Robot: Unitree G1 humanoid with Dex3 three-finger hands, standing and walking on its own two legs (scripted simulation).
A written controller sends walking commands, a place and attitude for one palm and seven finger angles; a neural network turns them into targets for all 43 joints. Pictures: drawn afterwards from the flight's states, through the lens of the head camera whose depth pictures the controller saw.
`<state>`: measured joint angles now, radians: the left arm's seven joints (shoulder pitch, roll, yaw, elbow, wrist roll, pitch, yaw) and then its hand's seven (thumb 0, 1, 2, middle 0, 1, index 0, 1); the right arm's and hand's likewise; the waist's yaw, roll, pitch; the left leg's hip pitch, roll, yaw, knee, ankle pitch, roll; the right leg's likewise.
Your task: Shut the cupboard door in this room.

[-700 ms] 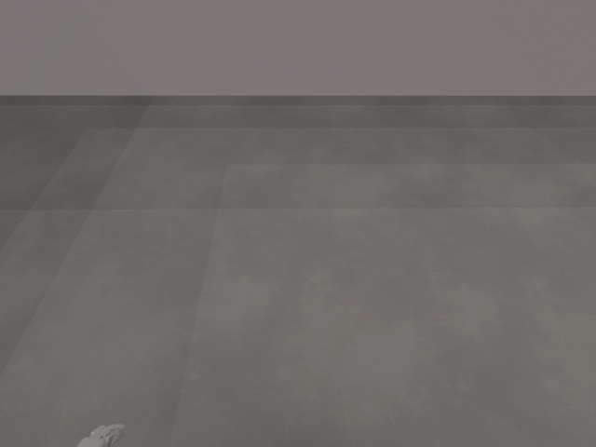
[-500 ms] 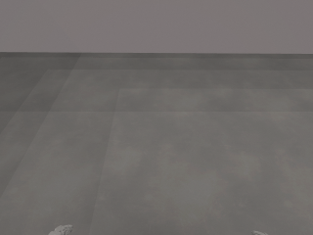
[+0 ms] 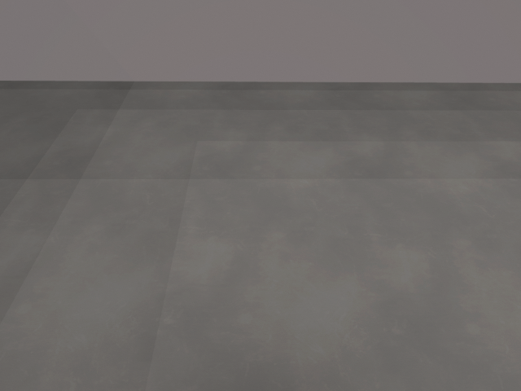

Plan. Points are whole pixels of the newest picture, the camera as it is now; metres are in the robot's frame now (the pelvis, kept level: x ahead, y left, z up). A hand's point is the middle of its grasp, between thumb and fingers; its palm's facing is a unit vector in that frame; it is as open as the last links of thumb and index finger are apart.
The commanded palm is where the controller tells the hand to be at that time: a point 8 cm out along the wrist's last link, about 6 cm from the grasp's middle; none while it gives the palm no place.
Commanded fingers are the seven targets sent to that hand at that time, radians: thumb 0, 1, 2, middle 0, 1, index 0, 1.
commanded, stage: stand and wait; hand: left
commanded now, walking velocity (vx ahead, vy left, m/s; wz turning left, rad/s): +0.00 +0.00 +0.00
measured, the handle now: out of the picture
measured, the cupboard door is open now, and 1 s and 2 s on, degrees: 82 82 82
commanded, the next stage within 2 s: turn or walk to find it in 0.20 s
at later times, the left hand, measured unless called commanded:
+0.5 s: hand out of the picture +0.07 +0.23 -0.17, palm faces +0.03 -0.96 -0.29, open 7.4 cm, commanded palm none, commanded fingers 0.00 0.90 0.90 -0.20 -0.30 -0.20 -0.30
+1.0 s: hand out of the picture -0.01 +0.18 -0.15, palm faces +0.28 -0.91 -0.32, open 7.4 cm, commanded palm none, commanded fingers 0.00 0.90 0.90 -0.20 -0.30 -0.20 -0.30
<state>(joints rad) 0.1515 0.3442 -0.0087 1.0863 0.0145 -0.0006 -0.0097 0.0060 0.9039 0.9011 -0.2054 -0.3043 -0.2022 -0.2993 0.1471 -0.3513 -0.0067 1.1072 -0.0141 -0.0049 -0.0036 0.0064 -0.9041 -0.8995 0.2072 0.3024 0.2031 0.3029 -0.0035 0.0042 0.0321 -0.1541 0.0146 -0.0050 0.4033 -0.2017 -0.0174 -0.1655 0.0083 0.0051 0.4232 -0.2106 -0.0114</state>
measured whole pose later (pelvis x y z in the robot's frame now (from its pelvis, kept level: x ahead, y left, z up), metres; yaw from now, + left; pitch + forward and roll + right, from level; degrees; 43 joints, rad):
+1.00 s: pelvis -0.02 -0.04 -0.01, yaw +16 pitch -1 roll +2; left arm 0.23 0.20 0.03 0.92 0.02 0.01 0.03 0.00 0.91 0.90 -0.20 -0.30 -0.20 -0.30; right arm 0.23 -0.26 -0.09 0.98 -0.02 0.07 0.00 0.01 -0.91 -0.90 0.21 0.30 0.20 0.30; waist -0.01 0.04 0.04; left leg -0.52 -0.06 -0.08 1.07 -0.39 -0.03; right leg -0.19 -0.03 -0.07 0.55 -0.35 -0.04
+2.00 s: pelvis -0.06 -0.08 +0.00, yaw +43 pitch -2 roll +1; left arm 0.22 0.16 0.03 0.91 0.02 0.01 0.02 0.00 0.90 0.90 -0.20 -0.30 -0.20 -0.30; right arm 0.28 -0.25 -0.10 1.00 -0.03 0.08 0.01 0.01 -0.91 -0.90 0.20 0.30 0.20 0.30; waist -0.04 0.05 0.04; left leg -0.50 0.01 -0.04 1.18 -0.33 -0.05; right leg -0.20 -0.06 -0.16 0.51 -0.28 -0.04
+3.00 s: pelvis -0.10 -0.11 +0.00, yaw +68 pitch -1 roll +2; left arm 0.20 0.16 0.03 0.92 0.02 0.02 0.02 0.00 0.90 0.90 -0.20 -0.30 -0.20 -0.30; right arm 0.27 -0.25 -0.10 1.00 -0.03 0.08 0.01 0.01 -0.91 -0.90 0.20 0.30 0.20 0.30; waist -0.04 0.05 0.04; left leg -0.49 -0.01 -0.04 1.15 -0.36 -0.04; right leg -0.19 -0.05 -0.13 0.50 -0.29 -0.03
